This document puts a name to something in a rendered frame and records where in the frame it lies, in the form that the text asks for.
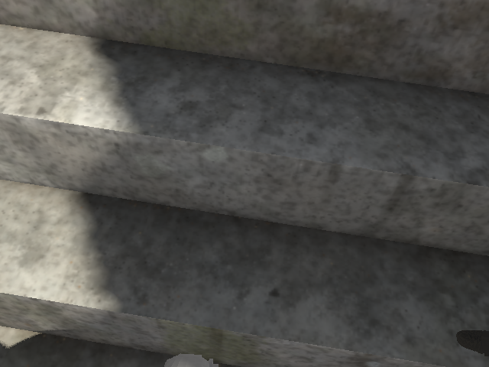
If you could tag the right robot hand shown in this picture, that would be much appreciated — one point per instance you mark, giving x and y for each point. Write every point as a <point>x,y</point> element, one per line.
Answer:
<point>476,340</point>

